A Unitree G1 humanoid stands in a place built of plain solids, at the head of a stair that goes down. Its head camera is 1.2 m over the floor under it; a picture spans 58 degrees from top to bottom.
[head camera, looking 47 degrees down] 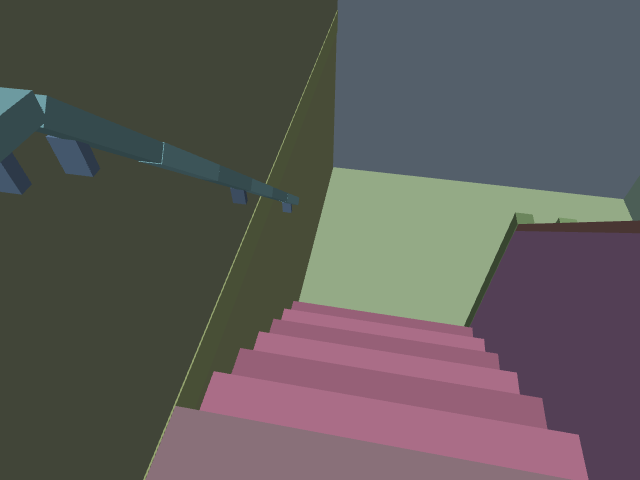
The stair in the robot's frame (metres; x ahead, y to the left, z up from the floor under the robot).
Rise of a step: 0.21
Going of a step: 0.21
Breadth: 1.20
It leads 10 degrees to the right of straight ahead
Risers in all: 7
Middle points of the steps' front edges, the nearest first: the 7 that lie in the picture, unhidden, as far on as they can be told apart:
0.38 -0.18 0.00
0.58 -0.22 -0.21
0.79 -0.26 -0.42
1.00 -0.30 -0.62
1.20 -0.33 -0.83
1.41 -0.37 -1.04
1.61 -0.41 -1.25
